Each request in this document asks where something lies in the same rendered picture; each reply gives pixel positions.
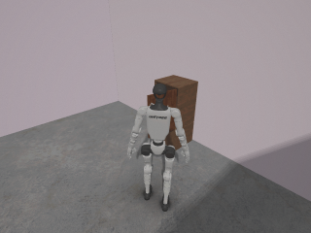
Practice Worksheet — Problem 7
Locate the left robot hand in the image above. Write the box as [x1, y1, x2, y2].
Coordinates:
[127, 147, 137, 159]

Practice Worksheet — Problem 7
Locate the robot left shin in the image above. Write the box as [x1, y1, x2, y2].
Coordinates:
[144, 165, 152, 193]

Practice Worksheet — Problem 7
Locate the right robot hand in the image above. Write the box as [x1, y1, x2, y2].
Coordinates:
[181, 150, 190, 162]

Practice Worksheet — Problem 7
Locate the cupboard door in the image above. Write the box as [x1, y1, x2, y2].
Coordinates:
[147, 89, 177, 139]

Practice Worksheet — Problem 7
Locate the robot right forearm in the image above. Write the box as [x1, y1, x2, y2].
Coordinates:
[178, 128, 189, 151]

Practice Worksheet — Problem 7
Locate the robot left upper arm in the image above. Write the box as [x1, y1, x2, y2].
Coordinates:
[132, 106, 149, 134]

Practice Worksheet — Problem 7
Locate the humanoid robot head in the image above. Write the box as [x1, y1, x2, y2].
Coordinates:
[150, 83, 169, 111]

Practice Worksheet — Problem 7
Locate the robot right upper arm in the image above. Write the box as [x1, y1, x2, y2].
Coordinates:
[170, 108, 184, 137]

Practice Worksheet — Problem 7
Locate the robot left forearm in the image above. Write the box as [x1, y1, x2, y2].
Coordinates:
[128, 125, 139, 148]

